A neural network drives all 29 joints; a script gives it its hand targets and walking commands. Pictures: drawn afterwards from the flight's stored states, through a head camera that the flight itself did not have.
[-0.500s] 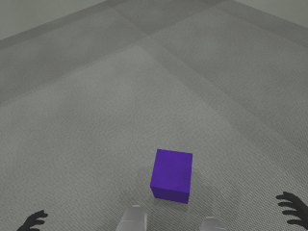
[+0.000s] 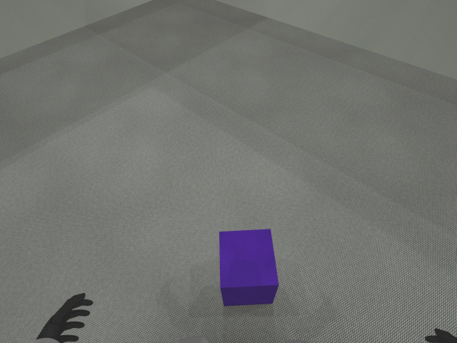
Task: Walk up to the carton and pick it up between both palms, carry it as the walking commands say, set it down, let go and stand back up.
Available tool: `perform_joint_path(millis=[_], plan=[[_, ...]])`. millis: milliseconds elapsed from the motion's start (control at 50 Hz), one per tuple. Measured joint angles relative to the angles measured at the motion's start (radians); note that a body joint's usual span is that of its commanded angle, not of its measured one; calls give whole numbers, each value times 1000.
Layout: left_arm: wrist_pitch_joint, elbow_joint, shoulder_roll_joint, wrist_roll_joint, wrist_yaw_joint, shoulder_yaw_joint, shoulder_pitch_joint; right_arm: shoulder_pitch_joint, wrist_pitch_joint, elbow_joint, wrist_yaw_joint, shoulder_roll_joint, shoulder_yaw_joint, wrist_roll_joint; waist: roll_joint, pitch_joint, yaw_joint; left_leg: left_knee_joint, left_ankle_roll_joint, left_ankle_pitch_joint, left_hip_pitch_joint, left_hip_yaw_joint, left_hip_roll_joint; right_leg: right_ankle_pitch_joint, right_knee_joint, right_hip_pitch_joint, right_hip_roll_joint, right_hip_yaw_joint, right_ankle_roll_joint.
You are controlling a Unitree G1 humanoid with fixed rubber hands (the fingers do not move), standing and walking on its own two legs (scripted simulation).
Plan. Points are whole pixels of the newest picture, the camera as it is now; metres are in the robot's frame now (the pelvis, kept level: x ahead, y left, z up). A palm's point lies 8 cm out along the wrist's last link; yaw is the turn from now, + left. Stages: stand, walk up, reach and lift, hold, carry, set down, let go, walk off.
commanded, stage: walk up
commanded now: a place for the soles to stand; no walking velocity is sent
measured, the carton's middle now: (246, 268) +0.46 -0.01 -0.63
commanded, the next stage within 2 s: reach and lift in 1.72 s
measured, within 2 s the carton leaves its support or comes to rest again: neither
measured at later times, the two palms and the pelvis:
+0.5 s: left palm (82, 323) +0.17 +0.29 -0.05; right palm out of the picture +0.07 -0.37 -0.06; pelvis +0.00 -0.02 +0.02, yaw -3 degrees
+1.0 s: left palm (73, 338) +0.14 +0.31 -0.08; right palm out of the picture +0.07 -0.36 -0.06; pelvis +0.01 -0.02 +0.02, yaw -3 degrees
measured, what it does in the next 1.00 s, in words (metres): stands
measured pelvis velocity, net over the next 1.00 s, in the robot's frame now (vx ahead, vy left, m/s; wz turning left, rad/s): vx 0.01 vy -0.02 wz -0.05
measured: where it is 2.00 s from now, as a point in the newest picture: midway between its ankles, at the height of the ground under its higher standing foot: outside the picture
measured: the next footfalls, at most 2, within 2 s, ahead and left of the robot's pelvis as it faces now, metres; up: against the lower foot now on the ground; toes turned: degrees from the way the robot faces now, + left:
none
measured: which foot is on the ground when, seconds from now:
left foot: down 0.00-1.00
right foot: down 0.00-1.00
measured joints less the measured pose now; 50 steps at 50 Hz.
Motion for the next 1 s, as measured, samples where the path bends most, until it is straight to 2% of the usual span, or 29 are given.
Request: perform_joint_path(millis=[80,100,140,200,300,580,900,1000], plan=[[5,31,11,-2,-4,6,-50,8,-20,28,0,21,12,-21,-18,-6,-21,3,-6,-32,2,14,13,-86,23,2,17,52,-18],[5,37,14,-1,-5,6,-55,4,-21,32,1,24,13,-24,-22,-8,-20,1,-8,-35,1,20,21,-70,8,6,15,56,-20],[-1,60,16,2,-9,3,-68,-9,-22,40,4,28,13,-22,-27,-3,-18,-11,-18,-28,9,33,36,37,-39,15,10,47,-1],[-7,98,4,-1,-9,-4,-90,-20,-28,57,15,29,9,-8,-29,-7,-25,-60,-29,3,22,33,39,49,-83,28,14,47,18],[-6,148,-24,-7,-17,-20,-108,-38,-26,93,18,16,-1,-6,-19,-27,-24,-135,-32,40,54,35,39,77,-143,50,18,49,10],[-12,255,-51,-22,-11,-32,-123,-104,-29,195,8,30,-9,-9,-3,-45,-3,-229,-45,73,110,10,18,98,-215,97,17,53,0],[0,321,-41,-11,-4,-9,-129,-129,-23,260,-1,61,-16,-19,-36,-27,-10,-221,-28,62,103,12,3,94,-217,94,1,56,17],[1,327,-39,2,-4,2,-125,-132,-16,259,-5,68,-22,-23,-31,-18,-12,-201,-37,56,93,-6,15,91,-211,97,9,35,11]])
